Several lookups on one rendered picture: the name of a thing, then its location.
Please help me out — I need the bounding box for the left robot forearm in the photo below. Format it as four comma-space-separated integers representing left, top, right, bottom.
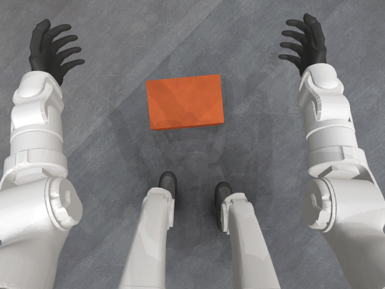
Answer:
0, 71, 68, 240

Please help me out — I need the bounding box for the carton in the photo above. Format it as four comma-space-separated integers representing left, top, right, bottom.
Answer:
146, 74, 224, 131

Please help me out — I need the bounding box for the right robot hand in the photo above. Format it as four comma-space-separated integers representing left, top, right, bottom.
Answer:
279, 13, 327, 76

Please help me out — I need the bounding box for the right robot shin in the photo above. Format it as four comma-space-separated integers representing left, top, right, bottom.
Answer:
222, 193, 254, 210

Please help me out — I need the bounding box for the robot left upper arm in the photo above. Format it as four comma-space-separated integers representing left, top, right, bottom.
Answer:
0, 176, 82, 289

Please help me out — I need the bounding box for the robot right upper arm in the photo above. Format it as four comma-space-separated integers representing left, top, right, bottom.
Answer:
301, 177, 385, 289

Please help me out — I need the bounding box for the left robot hand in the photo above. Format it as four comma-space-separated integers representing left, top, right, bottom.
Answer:
29, 19, 85, 86

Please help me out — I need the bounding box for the right robot forearm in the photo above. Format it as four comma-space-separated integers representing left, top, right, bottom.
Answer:
297, 63, 385, 225

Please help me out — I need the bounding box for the right robot thigh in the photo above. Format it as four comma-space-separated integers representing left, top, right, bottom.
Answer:
221, 199, 281, 289

